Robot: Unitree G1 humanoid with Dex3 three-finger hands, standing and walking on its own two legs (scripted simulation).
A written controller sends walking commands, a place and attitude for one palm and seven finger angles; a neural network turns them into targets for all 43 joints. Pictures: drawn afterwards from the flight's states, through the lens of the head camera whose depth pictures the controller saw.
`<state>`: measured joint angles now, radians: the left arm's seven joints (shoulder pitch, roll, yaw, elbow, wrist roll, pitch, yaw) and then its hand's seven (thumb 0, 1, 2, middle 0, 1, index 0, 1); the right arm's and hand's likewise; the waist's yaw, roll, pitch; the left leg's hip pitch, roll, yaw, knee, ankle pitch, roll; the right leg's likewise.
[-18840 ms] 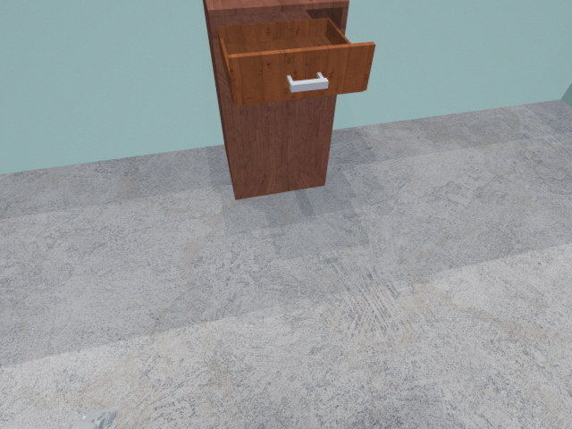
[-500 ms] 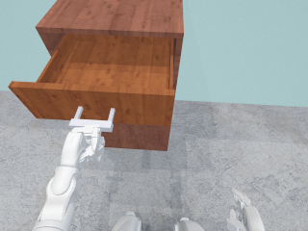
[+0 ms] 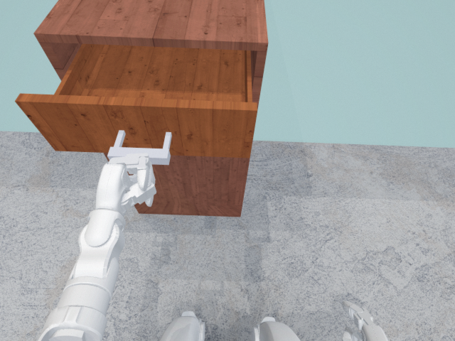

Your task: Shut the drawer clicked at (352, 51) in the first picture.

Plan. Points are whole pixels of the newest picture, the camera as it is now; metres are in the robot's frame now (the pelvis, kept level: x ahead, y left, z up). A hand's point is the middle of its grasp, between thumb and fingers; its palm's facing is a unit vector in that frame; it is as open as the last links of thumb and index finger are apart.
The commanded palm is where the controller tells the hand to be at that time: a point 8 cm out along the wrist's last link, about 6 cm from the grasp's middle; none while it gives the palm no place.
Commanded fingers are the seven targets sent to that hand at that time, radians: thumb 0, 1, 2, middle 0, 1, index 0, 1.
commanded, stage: push the drawer shut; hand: left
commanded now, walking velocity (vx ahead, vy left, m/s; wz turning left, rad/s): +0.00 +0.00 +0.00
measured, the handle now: (142, 146) +0.45 +0.17 +0.05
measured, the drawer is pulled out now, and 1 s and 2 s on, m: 0.17 0.04 0.00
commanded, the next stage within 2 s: pull the fist back off the drawer in 1.60 s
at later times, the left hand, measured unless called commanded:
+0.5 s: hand (158, 154) +0.44 +0.14 +0.05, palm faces -0.03 -1.00 -0.04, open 3.0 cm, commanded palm +0.43 +0.19 +0.06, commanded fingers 0.00 0.90 0.90 -1.40 -1.60 -1.40 -1.60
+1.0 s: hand (163, 131) +0.49 +0.13 +0.05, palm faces -0.02 -1.00 -0.04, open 3.1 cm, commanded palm +0.48 +0.18 +0.06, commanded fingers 0.00 0.90 0.90 -1.40 -1.60 -1.40 -1.60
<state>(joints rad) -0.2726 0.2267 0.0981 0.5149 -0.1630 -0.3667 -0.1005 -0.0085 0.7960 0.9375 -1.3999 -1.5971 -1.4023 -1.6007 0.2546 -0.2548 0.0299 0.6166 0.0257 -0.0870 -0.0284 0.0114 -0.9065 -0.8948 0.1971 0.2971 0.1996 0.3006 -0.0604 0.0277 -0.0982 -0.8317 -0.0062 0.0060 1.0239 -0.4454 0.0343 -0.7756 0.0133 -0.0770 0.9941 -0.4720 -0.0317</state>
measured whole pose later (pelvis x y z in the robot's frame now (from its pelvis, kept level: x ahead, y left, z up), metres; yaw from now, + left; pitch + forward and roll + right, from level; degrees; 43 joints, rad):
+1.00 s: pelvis -0.01 -0.01 -0.02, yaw -1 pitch +21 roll -2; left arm -0.85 0.40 0.31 1.13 -0.09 -0.44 -0.14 0.00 0.80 0.95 -1.40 -1.60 -1.40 -1.60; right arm 0.34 -0.26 0.04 0.65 0.00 -0.01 0.00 0.01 -0.91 -0.89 0.20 0.30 0.20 0.30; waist -0.16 0.03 -0.11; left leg -1.02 0.02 0.00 1.10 -0.45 0.02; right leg -0.96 0.04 -0.08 1.06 -0.47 -0.05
